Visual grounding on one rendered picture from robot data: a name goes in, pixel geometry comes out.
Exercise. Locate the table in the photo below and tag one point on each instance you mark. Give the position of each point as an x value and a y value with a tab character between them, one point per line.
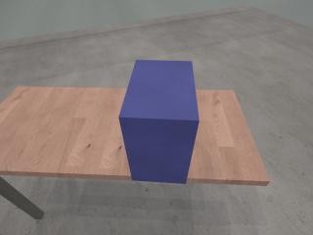
74	132

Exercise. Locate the carton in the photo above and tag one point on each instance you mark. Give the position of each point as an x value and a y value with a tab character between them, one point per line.
159	120

